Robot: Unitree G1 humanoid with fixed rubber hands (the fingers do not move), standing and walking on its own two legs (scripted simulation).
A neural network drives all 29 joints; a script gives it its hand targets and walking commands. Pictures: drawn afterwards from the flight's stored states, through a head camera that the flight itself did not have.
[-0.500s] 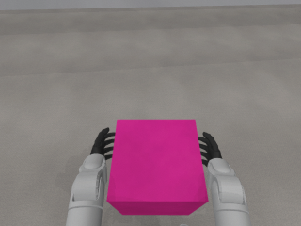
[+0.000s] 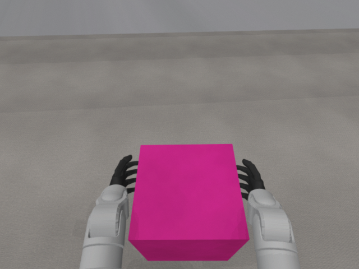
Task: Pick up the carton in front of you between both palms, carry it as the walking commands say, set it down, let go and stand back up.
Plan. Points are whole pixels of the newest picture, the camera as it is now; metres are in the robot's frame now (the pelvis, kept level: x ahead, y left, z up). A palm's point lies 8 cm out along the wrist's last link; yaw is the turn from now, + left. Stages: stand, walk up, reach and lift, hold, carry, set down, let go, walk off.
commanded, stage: carry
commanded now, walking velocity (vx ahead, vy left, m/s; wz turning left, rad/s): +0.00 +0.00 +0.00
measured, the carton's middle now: (186, 206) +0.29 +0.00 -0.04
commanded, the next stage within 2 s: hold in 1.46 s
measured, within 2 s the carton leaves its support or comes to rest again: neither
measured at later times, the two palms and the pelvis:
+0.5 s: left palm (108, 203) +0.26 +0.17 +0.03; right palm (247, 208) +0.26 -0.13 +0.02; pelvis -0.03 +0.02 -0.01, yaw +0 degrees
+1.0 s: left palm (102, 219) +0.22 +0.17 +0.04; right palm (252, 226) +0.22 -0.13 +0.03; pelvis -0.07 +0.02 -0.01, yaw +0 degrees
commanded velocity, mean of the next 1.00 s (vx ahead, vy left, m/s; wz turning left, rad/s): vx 0.00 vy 0.00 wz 0.00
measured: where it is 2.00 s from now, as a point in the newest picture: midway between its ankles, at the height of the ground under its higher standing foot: outside the picture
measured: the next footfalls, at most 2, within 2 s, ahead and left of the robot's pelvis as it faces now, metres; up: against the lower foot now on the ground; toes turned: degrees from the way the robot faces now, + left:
none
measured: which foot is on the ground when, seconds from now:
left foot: down 0.00-1.00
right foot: down 0.00-1.00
